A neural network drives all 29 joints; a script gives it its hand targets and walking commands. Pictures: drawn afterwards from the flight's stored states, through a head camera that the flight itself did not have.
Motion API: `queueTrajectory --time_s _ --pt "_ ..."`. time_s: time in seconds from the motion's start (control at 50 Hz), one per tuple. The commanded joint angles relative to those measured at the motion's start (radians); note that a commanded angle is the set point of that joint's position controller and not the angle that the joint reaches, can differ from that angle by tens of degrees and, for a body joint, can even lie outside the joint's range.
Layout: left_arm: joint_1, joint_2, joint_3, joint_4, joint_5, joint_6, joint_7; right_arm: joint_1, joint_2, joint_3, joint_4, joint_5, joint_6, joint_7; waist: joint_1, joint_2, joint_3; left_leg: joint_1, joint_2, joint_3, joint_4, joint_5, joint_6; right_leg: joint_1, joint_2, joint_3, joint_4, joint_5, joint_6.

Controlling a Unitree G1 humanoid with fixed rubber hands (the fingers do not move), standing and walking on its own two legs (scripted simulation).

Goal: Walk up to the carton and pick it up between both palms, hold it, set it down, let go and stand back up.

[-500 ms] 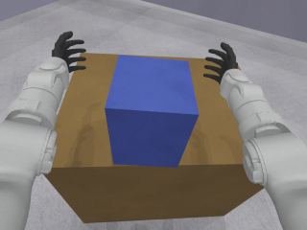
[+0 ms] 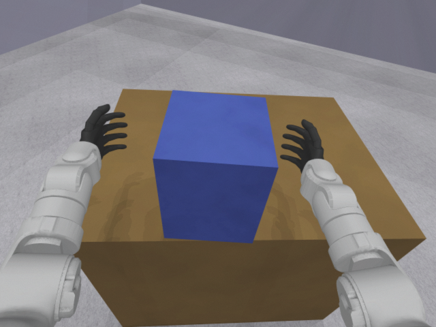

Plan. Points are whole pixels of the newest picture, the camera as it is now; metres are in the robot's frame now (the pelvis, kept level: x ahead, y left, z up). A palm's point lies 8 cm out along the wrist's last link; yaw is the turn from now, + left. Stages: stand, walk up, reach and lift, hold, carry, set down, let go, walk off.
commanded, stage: set down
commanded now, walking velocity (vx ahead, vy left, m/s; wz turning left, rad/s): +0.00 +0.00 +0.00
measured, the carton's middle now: (213, 169) +0.45 +0.03 +0.05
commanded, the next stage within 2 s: none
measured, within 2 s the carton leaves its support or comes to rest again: neither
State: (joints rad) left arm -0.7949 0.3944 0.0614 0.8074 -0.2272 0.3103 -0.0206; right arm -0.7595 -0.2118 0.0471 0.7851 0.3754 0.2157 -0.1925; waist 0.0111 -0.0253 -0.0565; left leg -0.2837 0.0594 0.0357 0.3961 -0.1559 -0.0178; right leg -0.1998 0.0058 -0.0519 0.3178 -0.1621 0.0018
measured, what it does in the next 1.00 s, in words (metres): stands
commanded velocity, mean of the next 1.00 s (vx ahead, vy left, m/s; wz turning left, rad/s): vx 0.00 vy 0.00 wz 0.00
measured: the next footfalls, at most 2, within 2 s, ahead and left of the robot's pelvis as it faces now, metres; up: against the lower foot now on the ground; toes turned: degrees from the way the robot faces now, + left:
none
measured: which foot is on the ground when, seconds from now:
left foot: down 0.00-1.00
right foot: down 0.00-1.00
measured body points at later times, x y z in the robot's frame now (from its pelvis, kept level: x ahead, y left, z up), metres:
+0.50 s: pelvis +0.00 +0.00 +0.00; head -0.01 +0.03 +0.45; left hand +0.34 +0.26 +0.10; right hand +0.36 -0.15 +0.10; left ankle +0.03 +0.13 -0.75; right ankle +0.00 -0.12 -0.75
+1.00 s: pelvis +0.01 +0.01 +0.00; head +0.01 +0.02 +0.45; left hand +0.27 +0.25 +0.04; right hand +0.28 -0.17 +0.04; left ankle +0.03 +0.13 -0.75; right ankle +0.00 -0.12 -0.75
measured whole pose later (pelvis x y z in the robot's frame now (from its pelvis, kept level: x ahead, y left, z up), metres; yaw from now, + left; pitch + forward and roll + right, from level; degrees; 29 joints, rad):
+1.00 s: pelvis +0.01 +0.01 +0.00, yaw -1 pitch -3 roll +0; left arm 0.04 0.28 0.06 0.14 -0.21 0.16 -0.03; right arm 0.09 -0.11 0.01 0.12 0.21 0.08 -0.13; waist 0.07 -0.02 0.03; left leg -0.12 0.03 0.05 0.34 -0.16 -0.01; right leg -0.06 -0.01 -0.01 0.30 -0.18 0.01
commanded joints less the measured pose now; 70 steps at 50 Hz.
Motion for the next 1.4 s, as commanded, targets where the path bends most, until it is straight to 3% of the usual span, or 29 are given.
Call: queueTrajectory --time_s 0.0,0.06,0.08,0.14,0.16,0.2,0.24,0.26,0.42,0.46,0.54,0.56,0.78,0.82,0.92,1.12,1.38 --pt "-0.436 0.153 0.053 -0.240 0.005 -0.025 0.001 -0.436 -0.131 -0.052 -0.251 -0.016 -0.036 -0.003 0.004 0.078 -0.424 0.260 -0.071 0.022 0.011 0.298 -0.024 0.101 0.041 0.015 -0.008 0.214 0.025" --pt "-0.400 0.140 0.054 -0.272 0.009 -0.020 0.003 -0.390 -0.110 -0.061 -0.261 -0.026 -0.027 -0.001 0.006 0.094 -0.386 0.251 -0.070 0.022 0.001 0.255 -0.023 0.086 0.039 0.016 -0.011 0.160 0.019" --pt "-0.321 0.123 0.064 -0.298 0.018 -0.018 0.002 -0.311 -0.097 -0.053 -0.267 -0.025 -0.028 0.001 0.010 0.083 -0.375 0.271 -0.068 0.021 -0.004 0.264 -0.021 0.104 0.040 0.018 -0.016 0.161 0.017" --pt "-0.306 0.112 0.058 -0.293 0.013 -0.005 -0.003 -0.313 -0.090 -0.067 -0.281 -0.043 -0.019 0.003 0.007 0.067 -0.308 0.248 -0.065 0.019 -0.024 0.200 -0.013 0.083 0.037 0.018 -0.028 0.083 0.014" --pt "-0.272 0.104 0.064 -0.360 0.016 -0.008 -0.001 -0.271 -0.091 -0.073 -0.330 -0.045 -0.030 0.004 0.013 0.070 -0.346 0.267 -0.065 0.021 -0.022 0.230 -0.018 0.100 0.041 0.017 -0.026 0.104 0.014" --pt "-0.207 0.089 0.071 -0.376 0.038 0.001 -0.005 -0.202 -0.085 -0.079 -0.324 -0.056 -0.036 0.002 0.002 0.084 -0.323 0.291 -0.067 0.020 -0.015 0.265 -0.026 0.110 0.044 0.015 -0.029 0.124 0.010" --pt "-0.201 0.097 0.087 -0.390 0.048 0.009 -0.011 -0.196 -0.074 -0.081 -0.357 -0.069 -0.034 0.001 0.011 0.078 -0.293 0.267 -0.072 0.027 -0.021 0.233 -0.022 0.111 0.037 0.021 -0.033 0.095 0.013" --pt "-0.170 0.094 0.095 -0.454 0.046 0.008 -0.007 -0.168 -0.070 -0.083 -0.412 -0.069 -0.042 0.001 0.020 0.075 -0.313 0.268 -0.073 0.030 -0.022 0.244 -0.021 0.121 0.038 0.022 -0.029 0.105 0.016" --pt "-0.017 0.057 0.089 -0.605 0.044 0.026 -0.002 -0.004 -0.051 -0.103 -0.538 -0.097 -0.053 0.011 0.016 0.097 -0.251 0.290 -0.070 0.029 -0.025 0.241 -0.031 0.088 0.040 0.021 -0.039 0.047 0.004" --pt "0.065 0.041 0.091 -0.616 0.045 0.028 -0.007 0.070 -0.033 -0.087 -0.562 -0.099 -0.052 0.013 0.023 0.068 -0.218 0.286 -0.069 0.030 -0.037 0.231 -0.021 0.100 0.038 0.025 -0.045 0.044 0.006" --pt "0.188 0.023 0.100 -0.690 0.049 0.001 -0.007 0.206 -0.017 -0.081 -0.646 -0.109 -0.072 0.021 0.032 0.061 -0.222 0.302 -0.070 0.029 -0.035 0.265 -0.023 0.120 0.038 0.030 -0.045 0.056 0.003" --pt "0.132 0.038 0.096 -0.689 0.043 -0.005 -0.008 0.158 -0.022 -0.093 -0.655 -0.119 -0.074 0.021 0.027 0.073 -0.214 0.283 -0.073 0.030 -0.037 0.240 -0.024 0.102 0.034 0.032 -0.048 0.027 0.002" --pt "0.453 -0.005 0.077 -0.804 0.032 -0.098 -0.005 0.494 0.024 -0.074 -0.794 -0.149 -0.131 0.046 0.050 0.065 -0.140 0.311 -0.068 0.023 -0.054 0.254 -0.021 0.099 0.026 0.051 -0.067 0.009 -0.012" --pt "0.483 0.003 0.076 -0.836 0.031 -0.117 -0.006 0.530 0.023 -0.072 -0.826 -0.149 -0.145 0.049 0.050 0.086 -0.132 0.322 -0.071 0.021 -0.048 0.285 -0.026 0.096 0.023 0.057 -0.071 0.023 -0.016" --pt "0.594 -0.002 0.049 -0.828 0.011 -0.178 -0.006 0.641 0.033 -0.070 -0.854 -0.169 -0.169 0.064 0.058 0.073 -0.084 0.317 -0.064 0.013 -0.063 0.248 -0.020 0.069 0.015 0.065 -0.086 -0.021 -0.021" --pt "0.758 0.005 0.018 -0.821 0.002 -0.283 -0.008 0.815 0.037 -0.058 -0.872 -0.199 -0.234 0.085 0.056 0.068 -0.049 0.329 -0.063 -0.002 -0.061 0.290 -0.023 0.059 0.007 0.073 -0.101 -0.001 -0.026" --pt "0.912 -0.009 0.015 -0.736 0.059 -0.264 -0.019 0.932 0.024 -0.049 -0.744 -0.247 -0.275 0.108 0.047 0.054 -0.001 0.360 -0.061 0.011 -0.070 0.295 -0.027 0.050 0.007 0.064 -0.113 0.043 -0.018"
